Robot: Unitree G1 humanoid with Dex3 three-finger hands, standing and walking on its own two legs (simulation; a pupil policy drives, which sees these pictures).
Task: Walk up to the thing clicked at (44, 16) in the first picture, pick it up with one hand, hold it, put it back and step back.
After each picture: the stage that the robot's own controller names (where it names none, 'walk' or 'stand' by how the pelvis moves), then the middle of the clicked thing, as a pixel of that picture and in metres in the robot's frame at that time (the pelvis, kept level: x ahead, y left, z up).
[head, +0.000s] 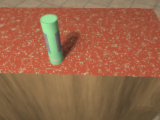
stand; (53, 41) +0.60 +0.16 +0.00
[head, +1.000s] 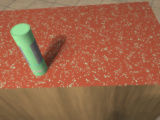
stand; (31, 52) +0.50 +0.25 +0.01
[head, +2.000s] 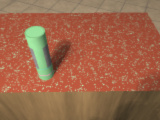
stand; (41, 56) +0.49 +0.19 +0.02
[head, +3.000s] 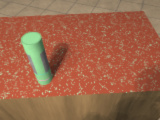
stand; (39, 61) +0.47 +0.20 +0.00
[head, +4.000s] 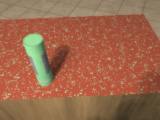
stand; (40, 62) +0.47 +0.20 +0.00
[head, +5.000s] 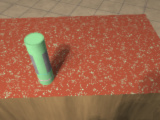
stand; (41, 61) +0.48 +0.20 +0.00
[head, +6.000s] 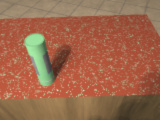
stand; (41, 62) +0.47 +0.20 +0.00
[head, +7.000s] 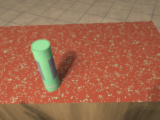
rise first; (47, 67) +0.46 +0.19 +0.00
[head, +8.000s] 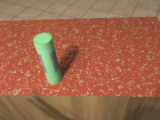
go down; (49, 61) +0.49 +0.19 +0.00
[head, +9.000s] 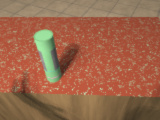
go down; (49, 58) +0.49 +0.18 +0.01
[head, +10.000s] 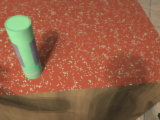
go down; (27, 52) +0.46 +0.18 +0.05
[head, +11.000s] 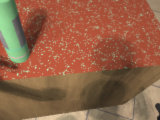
close in; (10, 31) +0.49 +0.19 +0.08
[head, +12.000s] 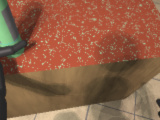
close; (2, 24) +0.50 +0.19 +0.10
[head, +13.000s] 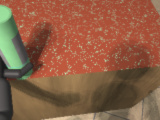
lift; (12, 49) +0.43 +0.19 +0.09
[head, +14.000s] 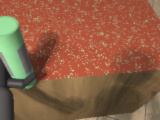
lift; (16, 59) +0.40 +0.19 +0.09
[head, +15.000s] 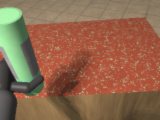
lift; (21, 59) +0.32 +0.17 +0.22
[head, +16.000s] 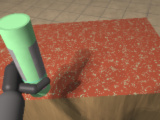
hold; (29, 61) +0.33 +0.16 +0.19
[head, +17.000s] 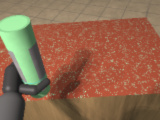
crouch; (29, 63) +0.33 +0.16 +0.19
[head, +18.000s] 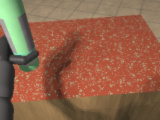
crouch; (19, 35) +0.42 +0.19 +0.21
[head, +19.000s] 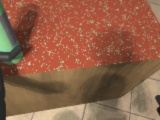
lower; out of the picture +0.49 +0.20 +0.08
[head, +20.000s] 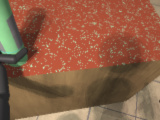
lower; (6, 33) +0.48 +0.19 +0.09
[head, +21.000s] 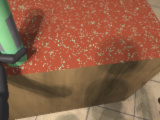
lower; (5, 33) +0.48 +0.19 +0.09
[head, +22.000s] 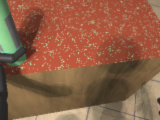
lower; (4, 33) +0.48 +0.19 +0.09
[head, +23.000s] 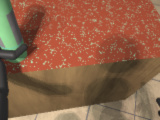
rest; (6, 29) +0.49 +0.19 +0.10
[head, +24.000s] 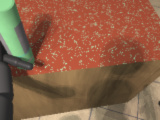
withdraw; (14, 38) +0.47 +0.17 +0.09
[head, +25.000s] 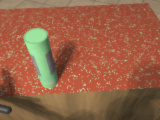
sink last; (43, 62) +0.43 +0.16 +0.05
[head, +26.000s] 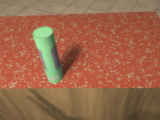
stand; (50, 57) +0.47 +0.17 +0.05
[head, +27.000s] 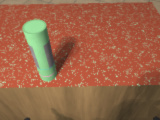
stand; (42, 54) +0.45 +0.17 +0.07
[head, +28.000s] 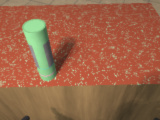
stand; (42, 53) +0.45 +0.17 +0.07
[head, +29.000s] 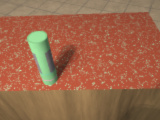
stand; (44, 61) +0.47 +0.18 +0.02
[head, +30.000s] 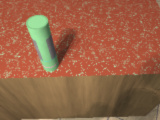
walk; (45, 47) +0.49 +0.17 +0.02
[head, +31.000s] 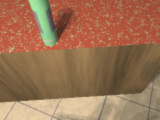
walk; (44, 20) +0.61 +0.18 +0.03
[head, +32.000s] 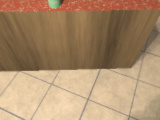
walk; out of the picture +0.89 +0.17 +0.03
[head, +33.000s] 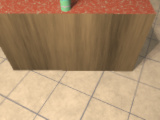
stand; out of the picture +1.05 +0.16 +0.02
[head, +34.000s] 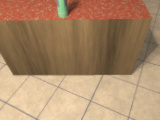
stand; out of the picture +1.04 +0.16 +0.00
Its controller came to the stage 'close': yes
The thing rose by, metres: 0.21
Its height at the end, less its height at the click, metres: +0.00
